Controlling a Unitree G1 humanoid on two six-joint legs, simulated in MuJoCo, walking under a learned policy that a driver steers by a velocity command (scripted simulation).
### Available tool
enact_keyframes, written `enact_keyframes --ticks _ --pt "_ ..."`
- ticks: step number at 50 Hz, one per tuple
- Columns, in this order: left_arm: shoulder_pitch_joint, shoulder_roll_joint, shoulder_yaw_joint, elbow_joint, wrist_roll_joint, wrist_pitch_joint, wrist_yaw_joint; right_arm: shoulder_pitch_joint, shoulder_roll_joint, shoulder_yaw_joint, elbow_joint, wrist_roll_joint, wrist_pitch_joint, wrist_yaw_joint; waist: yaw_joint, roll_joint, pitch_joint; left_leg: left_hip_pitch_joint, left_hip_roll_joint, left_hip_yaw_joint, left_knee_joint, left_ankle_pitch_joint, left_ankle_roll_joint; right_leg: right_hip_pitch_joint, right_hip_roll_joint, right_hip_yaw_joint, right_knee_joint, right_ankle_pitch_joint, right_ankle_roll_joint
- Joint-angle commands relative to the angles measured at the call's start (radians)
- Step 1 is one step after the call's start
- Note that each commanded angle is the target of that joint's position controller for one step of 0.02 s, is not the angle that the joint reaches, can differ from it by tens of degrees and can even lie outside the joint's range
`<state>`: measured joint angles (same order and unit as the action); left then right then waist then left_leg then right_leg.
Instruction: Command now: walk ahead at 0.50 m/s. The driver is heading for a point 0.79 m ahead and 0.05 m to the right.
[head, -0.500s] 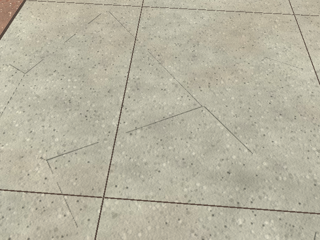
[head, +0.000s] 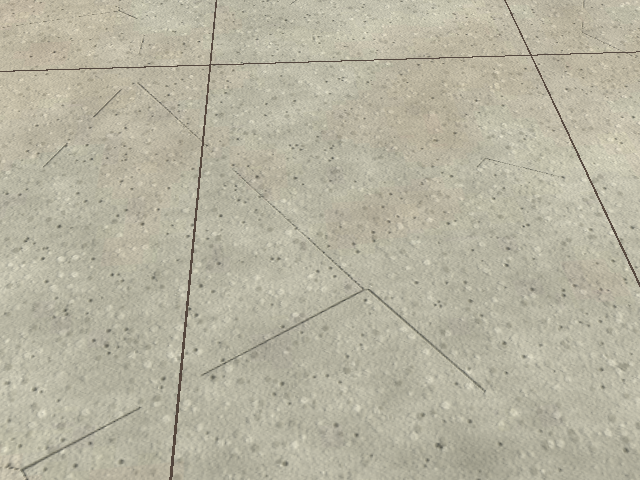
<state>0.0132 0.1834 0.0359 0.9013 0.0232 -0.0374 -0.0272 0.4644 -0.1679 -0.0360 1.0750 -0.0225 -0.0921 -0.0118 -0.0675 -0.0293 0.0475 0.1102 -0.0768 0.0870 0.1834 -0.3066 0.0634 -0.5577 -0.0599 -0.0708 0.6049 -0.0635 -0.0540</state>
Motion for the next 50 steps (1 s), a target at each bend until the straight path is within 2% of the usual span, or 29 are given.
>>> enact_keyframes --ticks 1,2,3,4,5,6,7,8,10,11,13,16,21,26,28,29,30,31,32,33,34,35,36,37,38,39,42,46,50 --pt "-0.013 0.084 0.022 -0.060 -0.002 -0.026 0.008 0.027 -0.156 -0.030 -0.014 -0.006 -0.003 -0.012 0.059 0.108 0.037 0.007 0.307 -0.099 0.102 0.812 0.112 0.057 0.047 -0.024 -0.060 -0.092 -0.047" --pt "0.088 0.098 0.032 -0.028 0.000 -0.032 0.015 0.013 -0.165 -0.033 -0.014 -0.006 0.000 -0.011 0.102 0.108 -0.014 0.000 0.296 -0.086 0.219 0.927 0.099 0.181 0.082 -0.037 -0.090 -0.111 -0.068" --pt "0.260 0.120 0.046 0.030 0.008 -0.043 0.024 -0.005 -0.162 -0.031 -0.018 -0.001 0.003 -0.009 0.174 0.075 -0.101 -0.068 0.256 -0.049 0.411 0.905 0.078 0.394 0.095 -0.040 -0.151 -0.065 -0.095" --pt "0.447 0.198 0.069 0.069 0.034 -0.051 0.036 -0.012 -0.132 -0.020 -0.050 0.010 0.002 -0.004 0.233 -0.007 -0.226 -0.277 0.208 -0.017 0.701 0.597 0.056 0.665 -0.100 0.174 -0.160 -0.137 -0.150" --pt "0.489 0.290 0.090 0.075 0.038 -0.045 0.032 0.106 -0.038 -0.005 -0.066 0.046 0.003 0.008 0.174 -0.236 -0.332 -0.634 0.006 0.011 1.070 -0.174 0.014 0.897 -0.379 0.679 -0.284 -0.197 -0.293" --pt "0.400 0.245 0.082 0.062 -0.001 -0.030 0.025 0.031 -0.139 -0.032 -0.060 0.019 0.008 0.005 0.161 -0.072 -0.274 -0.717 0.045 -0.140 1.145 -0.184 0.033 0.811 -0.333 0.708 -0.338 -0.260 -0.271" --pt "0.288 0.184 0.064 0.043 -0.010 -0.030 0.023 -0.054 -0.138 -0.036 -0.088 0.015 0.004 0.008 0.123 -0.036 -0.130 -0.752 0.094 -0.141 1.124 -0.089 0.038 0.670 -0.300 0.541 -0.352 -0.249 -0.238" --pt "0.241 0.127 0.048 0.040 -0.007 -0.038 0.019 -0.095 -0.121 -0.033 -0.095 0.013 0.000 0.011 0.101 0.008 -0.061 -0.723 0.127 -0.138 1.068 -0.023 0.036 0.553 -0.253 0.439 -0.390 -0.151 -0.208" --pt "0.233 0.070 0.029 0.063 -0.010 -0.052 0.028 -0.081 -0.089 -0.031 -0.088 -0.011 0.022 0.020 0.047 -0.019 -0.026 -0.631 0.164 -0.132 0.974 0.022 0.016 0.427 -0.173 0.294 -0.429 -0.034 -0.152" --pt "0.260 0.069 0.026 0.077 -0.009 -0.059 0.030 -0.071 -0.075 -0.031 -0.085 -0.015 0.034 0.026 0.038 -0.027 -0.031 -0.607 0.163 -0.123 0.955 0.029 0.006 0.412 -0.164 0.264 -0.436 0.014 -0.150" --pt "0.310 0.099 0.030 0.098 -0.013 -0.071 0.033 -0.104 -0.070 -0.031 -0.099 -0.019 0.049 0.033 0.030 -0.019 -0.019 -0.635 0.170 -0.103 0.917 0.056 -0.012 0.406 -0.151 0.223 -0.456 0.072 -0.159" --pt "0.361 0.119 0.031 0.110 -0.013 -0.072 0.033 -0.240 -0.084 -0.030 -0.147 -0.016 0.061 0.039 0.050 -0.016 0.025 -0.740 0.195 -0.081 0.812 0.155 -0.040 0.425 -0.138 0.189 -0.501 0.057 -0.160" --pt "0.445 0.113 0.022 0.129 -0.013 -0.069 0.033 -0.420 -0.073 -0.016 -0.209 -0.002 0.056 0.041 0.096 -0.023 0.048 -0.757 0.176 -0.036 0.568 0.283 -0.053 0.497 -0.112 0.128 -0.500 0.175 -0.140" --pt "0.518 0.119 0.022 0.161 -0.001 -0.063 0.043 -0.531 -0.083 -0.011 -0.255 0.000 0.046 0.038 0.127 -0.035 0.066 -0.764 0.143 -0.013 0.434 0.263 -0.017 0.647 -0.151 0.113 -0.449 0.301 -0.147" --pt "0.507 0.131 0.026 0.166 0.004 -0.060 0.049 -0.524 -0.093 -0.015 -0.263 0.001 0.038 0.036 0.109 -0.039 0.063 -0.725 0.125 -0.007 0.393 0.199 0.012 0.689 -0.170 0.105 -0.398 0.410 -0.139" --pt "0.487 0.139 0.028 0.164 0.005 -0.060 0.051 -0.487 -0.100 -0.019 -0.256 0.001 0.033 0.033 0.086 -0.045 0.045 -0.655 0.101 0.004 0.370 0.161 0.030 0.690 -0.169 0.090 -0.345 0.534 -0.127" --pt "0.471 0.149 0.031 0.164 0.006 -0.059 0.052 -0.408 -0.113 -0.028 -0.232 0.000 0.027 0.026 0.051 -0.052 0.004 -0.547 0.068 0.018 0.349 0.129 0.050 0.685 -0.163 0.078 -0.252 0.670 -0.114" --pt "0.451 0.153 0.032 0.162 0.001 -0.055 0.049 -0.256 -0.128 -0.039 -0.181 -0.005 0.019 0.018 -0.016 -0.028 -0.071 -0.368 0.037 0.036 0.284 0.166 0.074 0.652 -0.132 0.048 -0.082 0.713 -0.095" --pt "0.441 0.136 0.025 0.145 -0.007 -0.055 0.046 -0.074 -0.179 -0.059 -0.128 -0.025 0.008 0.008 -0.079 0.009 -0.177 -0.099 0.129 -0.066 0.278 0.164 0.115 0.481 -0.092 0.023 0.150 0.519 -0.076" --pt "0.528 0.046 0.005 0.112 -0.050 -0.055 0.033 0.054 -0.295 -0.089 -0.115 -0.045 0.008 0.003 -0.068 0.222 -0.329 0.210 0.439 -0.527 0.217 0.048 0.240 0.131 0.065 -0.045 0.553 -0.013 -0.022" --pt "0.511 0.107 0.026 0.121 -0.026 -0.055 0.032 -0.007 -0.280 -0.086 -0.117 -0.010 0.024 0.014 -0.043 0.187 -0.339 0.179 0.490 -0.763 0.088 0.044 0.268 -0.002 0.128 0.091 0.707 -0.442 -0.034" --pt "0.425 0.123 0.036 0.098 -0.014 -0.050 0.032 -0.132 -0.237 -0.073 -0.135 0.009 0.028 0.017 0.008 0.115 -0.170 0.032 0.453 -0.597 0.080 -0.019 0.237 -0.069 0.057 0.126 0.731 -0.363 -0.044" --pt "0.369 0.107 0.031 0.084 -0.010 -0.055 0.026 -0.203 -0.164 -0.054 -0.147 0.010 0.023 0.021 0.026 0.061 -0.074 -0.109 0.411 -0.483 0.036 0.019 0.209 -0.060 0.020 0.123 0.677 -0.286 -0.044" --pt "0.355 0.087 0.032 0.084 -0.005 -0.050 0.024 -0.231 -0.126 -0.042 -0.143 0.009 0.016 0.020 0.057 0.062 -0.023 -0.201 0.360 -0.392 0.002 0.063 0.168 -0.024 -0.011 0.117 0.611 -0.244 -0.041" --pt "0.369 0.075 0.030 0.085 0.010 -0.037 0.020 -0.234 -0.098 -0.031 -0.129 0.012 0.010 0.016 0.086 0.084 -0.003 -0.269 0.319 -0.321 -0.020 0.122 0.139 0.026 -0.029 0.114 0.559 -0.223 -0.029" --pt "0.387 0.058 0.028 0.094 0.015 -0.024 0.013 -0.215 -0.090 -0.027 -0.117 0.010 0.002 0.013 0.098 0.092 -0.009 -0.294 0.300 -0.278 -0.030 0.167 0.132 0.060 -0.032 0.107 0.538 -0.209 -0.019" --pt "0.324 0.058 0.029 0.066 0.017 -0.003 0.003 -0.137 -0.132 -0.033 -0.086 0.012 -0.015 0.011 0.104 0.082 0.004 -0.287 0.282 -0.217 -0.057 0.275 0.147 0.004 -0.046 0.078 0.478 -0.146 0.009" --pt "0.145 0.070 0.026 0.002 0.009 0.002 -0.001 -0.063 -0.132 -0.027 -0.069 0.013 -0.013 0.011 0.068 0.080 0.044 -0.225 0.259 -0.171 -0.085 0.339 0.142 -0.108 -0.064 0.049 0.299 -0.018 0.041" --pt "0.013 0.052 0.011 -0.043 0.000 -0.004 -0.003 0.006 -0.135 -0.023 -0.050 0.012 -0.013 0.008 0.030 0.089 0.051 -0.156 0.249 -0.128 -0.072 0.443 0.128 -0.081 -0.031 0.009 0.102 0.064 0.039"
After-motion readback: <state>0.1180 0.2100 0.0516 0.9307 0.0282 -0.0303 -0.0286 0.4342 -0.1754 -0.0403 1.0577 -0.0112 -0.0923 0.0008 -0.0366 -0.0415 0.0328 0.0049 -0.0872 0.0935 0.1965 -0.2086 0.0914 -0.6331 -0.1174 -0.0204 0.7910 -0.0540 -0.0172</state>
